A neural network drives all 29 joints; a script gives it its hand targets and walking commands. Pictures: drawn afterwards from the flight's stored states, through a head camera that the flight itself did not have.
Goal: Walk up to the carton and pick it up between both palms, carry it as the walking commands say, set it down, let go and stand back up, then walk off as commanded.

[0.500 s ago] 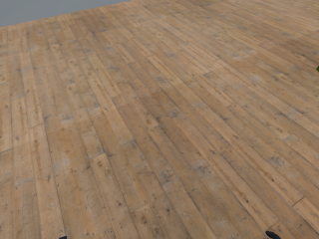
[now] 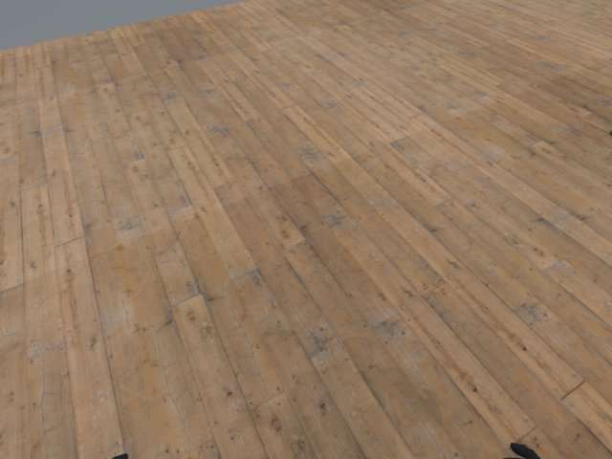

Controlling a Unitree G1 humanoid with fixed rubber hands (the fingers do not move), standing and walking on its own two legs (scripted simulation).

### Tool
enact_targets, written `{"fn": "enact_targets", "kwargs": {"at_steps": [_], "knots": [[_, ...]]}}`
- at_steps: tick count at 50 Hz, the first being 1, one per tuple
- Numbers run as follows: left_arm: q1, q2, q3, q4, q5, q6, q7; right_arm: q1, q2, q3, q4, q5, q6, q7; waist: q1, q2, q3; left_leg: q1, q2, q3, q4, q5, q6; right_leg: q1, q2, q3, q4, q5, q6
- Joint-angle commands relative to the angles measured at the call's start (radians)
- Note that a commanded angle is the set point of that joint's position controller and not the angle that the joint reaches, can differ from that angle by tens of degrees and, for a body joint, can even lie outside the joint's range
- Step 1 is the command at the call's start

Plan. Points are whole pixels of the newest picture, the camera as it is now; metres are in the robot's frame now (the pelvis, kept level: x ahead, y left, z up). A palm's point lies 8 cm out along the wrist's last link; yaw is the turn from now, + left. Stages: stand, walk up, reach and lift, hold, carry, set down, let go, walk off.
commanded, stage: stand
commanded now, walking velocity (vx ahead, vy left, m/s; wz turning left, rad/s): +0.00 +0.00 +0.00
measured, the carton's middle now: out of the picture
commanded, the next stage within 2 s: walk up in 0.34 s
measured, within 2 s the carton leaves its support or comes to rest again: neither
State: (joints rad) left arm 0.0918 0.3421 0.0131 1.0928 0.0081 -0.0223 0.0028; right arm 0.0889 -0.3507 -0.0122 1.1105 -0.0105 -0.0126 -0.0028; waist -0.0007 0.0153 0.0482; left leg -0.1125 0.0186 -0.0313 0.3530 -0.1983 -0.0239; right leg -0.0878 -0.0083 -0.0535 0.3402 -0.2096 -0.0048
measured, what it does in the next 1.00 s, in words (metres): steps to the right, turning right: right foot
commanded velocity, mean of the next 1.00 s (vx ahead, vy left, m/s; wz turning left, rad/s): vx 0.00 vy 0.00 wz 0.00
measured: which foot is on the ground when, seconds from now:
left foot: down 0.00-0.84, up 0.86-1.00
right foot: down 0.00-0.58, up 0.60-0.80, down 0.82-1.00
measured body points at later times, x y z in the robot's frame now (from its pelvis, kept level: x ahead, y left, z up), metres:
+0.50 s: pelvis +0.01 +0.00 +0.00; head +0.01 +0.00 +0.45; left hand +0.10 +0.30 -0.12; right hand +0.10 -0.30 -0.13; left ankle +0.00 +0.13 -0.75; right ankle -0.01 -0.11 -0.75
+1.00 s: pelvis +0.09 -0.09 -0.04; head +0.07 -0.11 +0.41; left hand +0.30 +0.22 -0.10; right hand +0.12 -0.47 -0.13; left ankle +0.10 +0.03 -0.71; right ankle +0.08 -0.21 -0.75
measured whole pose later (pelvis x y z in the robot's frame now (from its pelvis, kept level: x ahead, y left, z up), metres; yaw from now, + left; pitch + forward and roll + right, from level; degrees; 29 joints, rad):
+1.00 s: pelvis +0.09 -0.09 -0.04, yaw -17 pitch -2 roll -1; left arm 0.19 0.46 0.11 0.82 0.01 -0.01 -0.14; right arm 0.14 -0.53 -0.10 0.94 -0.02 -0.09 0.04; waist 0.03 0.09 0.01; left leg -0.42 0.08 0.05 1.07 -0.47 0.03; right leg -0.35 -0.02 -0.07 0.76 -0.37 -0.02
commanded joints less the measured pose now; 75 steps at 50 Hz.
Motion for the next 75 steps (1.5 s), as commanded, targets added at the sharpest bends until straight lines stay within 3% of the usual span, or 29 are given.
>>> {"fn": "enact_targets", "kwargs": {"at_steps": [1, 26, 27, 28, 29, 31, 34, 37, 39, 40, 41, 42, 43, 44, 46, 48, 49, 53, 55, 56, 57, 58, 59, 60, 63, 65, 68, 72, 75], "knots": [[-0.061, 0.196, 0.041, -0.06, 0.004, -0.015, 0.009, -0.044, -0.191, -0.034, -0.062, 0.001, -0.018, -0.009, 0.0, -0.011, -0.078, -0.003, 0.107, -0.066, -0.05, 0.223, 0.044, 0.026, -0.134, 0.099, -0.055, 0.214, -0.019], [-0.048, 0.21, 0.05, -0.068, -0.008, -0.011, 0.012, -0.052, -0.195, -0.036, -0.073, 0.001, -0.016, -0.009, 0.002, -0.002, -0.061, 0.002, 0.112, -0.074, -0.054, 0.24, 0.054, 0.024, -0.146, 0.1, -0.073, 0.207, -0.023], [-0.049, 0.316, 0.121, -0.239, 0.045, 0.01, -0.048, 0.049, -0.344, -0.115, -0.18, 0.005, -0.056, 0.011, -0.035, -0.026, -0.131, 0.179, 0.121, -0.015, 0.061, -0.221, 0.114, -0.288, -0.082, 0.181, 0.042, -0.186, -0.075], [-0.153, 0.31, 0.12, -0.26, 0.052, 0.016, -0.097, 0.156, -0.385, -0.144, -0.118, -0.008, -0.067, 0.009, -0.103, 0.032, -0.034, 0.322, 0.2, -0.108, -0.032, -0.445, 0.173, -0.598, -0.046, 0.127, 0.143, -0.368, -0.043], [-0.208, 0.286, 0.117, -0.296, 0.059, 0.019, -0.122, 0.217, -0.427, -0.174, -0.112, -0.004, -0.075, 0.002, -0.143, 0.199, 0.003, 0.341, 0.379, -0.257, -0.195, -0.466, 0.236, -0.704, -0.038, 0.045, 0.451, -0.273, -0.017], [-0.206, 0.294, 0.127, -0.324, 0.061, 0.029, -0.148, 0.135, -0.401, -0.163, -0.179, -0.015, -0.09, -0.011, -0.084, 0.02, -0.031, 0.177, 0.472, -0.249, -0.186, -0.257, 0.27, -0.63, -0.133, 0.147, 0.57, -0.213, 0.015], [-0.076, 0.284, 0.137, -0.341, 0.034, 0.029, -0.185, -0.022, -0.394, -0.16, -0.255, -0.047, -0.117, -0.008, 0.012, 0.109, -0.043, 0.074, 0.421, -0.124, -0.176, -0.265, 0.245, -0.571, -0.198, 0.173, 0.522, -0.16, 0.013], [-0.039, 0.291, 0.161, -0.334, 0.028, 0.043, -0.205, -0.087, -0.418, -0.167, -0.283, -0.035, -0.124, -0.006, 0.039, 0.194, -0.057, -0.056, 0.417, -0.008, -0.143, -0.266, 0.214, -0.376, -0.215, 0.099, 0.423, -0.212, 0.018], [0.052, 0.306, 0.177, -0.305, 0.03, 0.029, -0.199, -0.092, -0.396, -0.159, -0.281, -0.033, -0.122, 0.004, 0.082, 0.136, -0.077, -0.192, 0.343, 0.127, -0.004, -0.326, 0.185, -0.171, -0.15, 0.011, 0.333, -0.165, 0.004], [0.155, 0.33, 0.191, -0.261, 0.029, 0.019, -0.186, -0.106, -0.375, -0.155, -0.272, -0.044, -0.117, 0.007, 0.137, 0.002, -0.095, -0.302, 0.252, 0.201, 0.192, -0.386, 0.162, -0.014, -0.092, -0.031, 0.28, -0.124, -0.002], [0.285, 0.422, 0.219, -0.217, 0.037, 0.006, -0.161, -0.093, -0.301, -0.13, -0.287, -0.04, -0.106, 0.015, 0.212, -0.355, -0.121, -0.495, 0.092, 0.3, 0.647, -0.394, 0.112, 0.154, -0.104, 0.14, 0.12, -0.343, -0.078], [0.303, 0.519, 0.229, -0.259, 0.028, 0.0, -0.136, -0.126, -0.251, -0.098, -0.347, -0.03, -0.105, 0.023, 0.236, -0.584, -0.041, -0.817, -0.052, 0.175, 0.902, -0.52, 0.061, 0.159, -0.238, 0.637, -0.153, -0.722, -0.204], [0.191, 0.499, 0.219, -0.284, 0.006, -0.001, -0.135, -0.153, -0.332, -0.112, -0.341, -0.018, -0.105, 0.026, 0.144, -0.286, 0.04, -0.774, 0.041, 0.047, 0.914, -0.395, 0.064, 0.018, -0.342, 0.771, -0.249, -0.851, -0.276], [0.131, 0.454, 0.203, -0.3, -0.005, -0.001, -0.141, -0.096, -0.359, -0.123, -0.307, -0.011, -0.111, 0.031, 0.095, -0.172, 0.059, -0.72, 0.073, 0.047, 0.879, -0.312, 0.061, -0.035, -0.324, 0.7, -0.196, -0.787, -0.261], [0.083, 0.41, 0.175, -0.344, -0.006, -0.006, -0.123, -0.034, -0.347, -0.116, -0.285, -0.002, -0.114, 0.038, 0.059, -0.205, 0.033, -0.645, 0.1, 0.042, 0.755, -0.253, 0.067, -0.085, -0.292, 0.56, -0.108, -0.539, -0.247], [0.066, 0.419, 0.168, -0.349, 0.005, -0.006, -0.129, -0.036, -0.345, -0.12, -0.275, -0.001, -0.112, 0.045, 0.05, -0.196, 0.031, -0.468, 0.08, 0.074, 0.601, -0.273, 0.058, -0.259, -0.285, 0.503, -0.127, -0.482, -0.246], [0.045, 0.418, 0.164, -0.358, 0.009, -0.002, -0.134, -0.017, -0.346, -0.125, -0.267, 0.001, -0.11, 0.051, 0.045, -0.261, 0.036, -0.416, 0.069, 0.1, 0.565, -0.319, 0.05, -0.306, -0.279, 0.469, -0.129, -0.5, -0.252], [-0.006, 0.4, 0.147, -0.409, 0.009, -0.016, -0.124, 0.086, -0.36, -0.146, -0.257, -0.01, -0.118, 0.052, -0.007, -0.183, 0.008, -0.233, 0.067, 0.077, 0.421, -0.18, 0.047, -0.432, -0.26, 0.455, -0.038, -0.474, -0.243], [-0.105, 0.334, 0.122, -0.439, 0.012, -0.019, -0.126, 0.287, -0.368, -0.175, -0.208, -0.018, -0.131, 0.034, -0.153, -0.065, -0.07, 0.223, 0.035, 0.088, 0.263, -0.048, 0.057, -0.719, -0.137, 0.303, 0.197, -0.485, -0.15], [-0.084, 0.235, 0.094, -0.459, 0.007, -0.025, -0.117, 0.421, -0.456, -0.199, -0.199, -0.039, -0.141, 0.009, -0.226, 0.279, -0.135, 0.343, 0.217, -0.225, -0.006, -0.406, 0.07, -0.853, 0.052, 0.179, 0.559, -0.442, -0.084], [-0.054, 0.258, 0.1, -0.452, 0.013, -0.019, -0.106, 0.344, -0.518, -0.199, -0.235, -0.032, -0.142, -0.009, -0.181, 0.3, -0.137, 0.255, 0.494, -0.644, -0.235, -0.715, 0.114, -0.89, 0.086, 0.162, 0.862, -0.293, -0.037], [-0.015, 0.377, 0.126, -0.431, 0.019, -0.007, -0.104, 0.179, -0.514, -0.189, -0.292, 0.001, -0.145, -0.009, -0.126, 0.137, -0.101, 0.153, 0.522, -0.697, -0.246, -0.766, 0.144, -0.842, -0.003, 0.255, 0.944, -0.216, -0.046], [0.051, 0.391, 0.126, -0.408, 0.019, -0.008, -0.112, 0.139, -0.474, -0.176, -0.31, 0.01, -0.153, -0.011, -0.067, 0.068, -0.084, 0.137, 0.518, -0.589, -0.201, -0.684, 0.174, -0.822, -0.07, 0.238, 0.939, -0.142, -0.04], [0.045, 0.376, 0.127, -0.382, 0.015, -0.018, -0.117, 0.147, -0.4, -0.155, -0.296, 0.007, -0.159, -0.014, -0.055, 0.01, -0.073, 0.123, 0.434, -0.449, -0.173, -0.52, 0.131, -0.78, -0.074, 0.218, 0.931, -0.075, -0.027], [0.061, 0.342, 0.136, -0.335, -0.001, -0.013, -0.131, 0.116, -0.353, -0.136, -0.288, -0.01, -0.169, -0.006, -0.026, 0.043, 0.008, -0.018, 0.345, -0.146, -0.194, -0.304, 0.082, -0.686, -0.114, 0.192, 0.827, 0.012, 0.022], [0.027, 0.314, 0.125, -0.335, -0.016, -0.012, -0.142, 0.115, -0.355, -0.13, -0.282, -0.014, -0.172, 0.006, -0.022, 0.112, 0.044, -0.025, 0.326, -0.004, -0.198, -0.2, 0.108, -0.659, -0.139, 0.166, 0.693, 0.046, 0.032], [-0.106, 0.284, 0.117, -0.36, -0.004, -0.007, -0.154, 0.17, -0.384, -0.145, -0.27, -0.016, -0.163, 0.019, -0.063, 0.154, 0.065, 0.051, 0.339, 0.124, -0.176, 0.075, 0.172, -0.639, -0.134, 0.08, 0.499, 0.005, 0.026], [-0.205, 0.249, 0.102, -0.364, -0.002, -0.009, -0.169, 0.208, -0.413, -0.152, -0.268, -0.013, -0.15, 0.022, -0.085, 0.134, 0.032, 0.09, 0.287, 0.268, -0.122, 0.274, 0.164, -0.47, -0.072, -0.044, 0.265, 0.029, -0.015], [-0.132, 0.261, 0.109, -0.331, -0.005, -0.007, -0.161, 0.211, -0.418, -0.158, -0.283, -0.003, -0.128, 0.018, -0.033, 0.118, -0.06, 0.067, 0.268, 0.296, 0.044, 0.353, 0.172, -0.289, 0.009, -0.123, 0.227, -0.013, -0.06]]}}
